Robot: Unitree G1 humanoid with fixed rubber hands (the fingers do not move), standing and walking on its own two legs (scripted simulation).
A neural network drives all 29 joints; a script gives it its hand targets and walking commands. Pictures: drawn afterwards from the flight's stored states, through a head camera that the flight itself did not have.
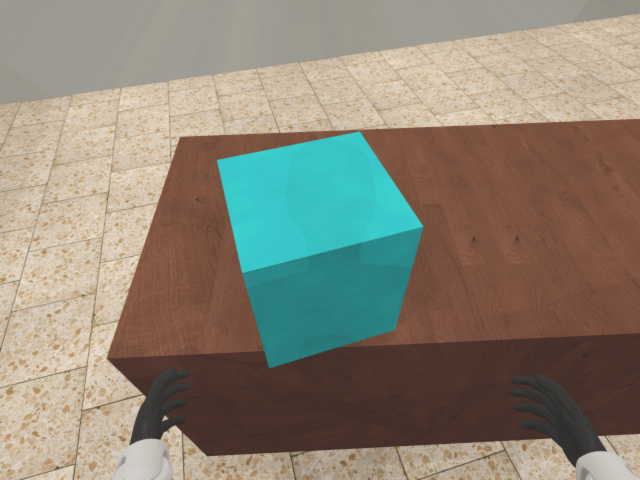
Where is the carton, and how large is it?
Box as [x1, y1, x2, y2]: [217, 132, 422, 367]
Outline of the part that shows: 359,132 217,160 243,277 269,367 394,329 420,237 422,225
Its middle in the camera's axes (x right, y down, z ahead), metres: -0.01 +0.02 +0.58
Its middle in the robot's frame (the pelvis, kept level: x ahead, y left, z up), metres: +0.42 +0.03 +0.02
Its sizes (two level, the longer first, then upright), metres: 0.210 0.200 0.250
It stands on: a pedestal, 0.68 m high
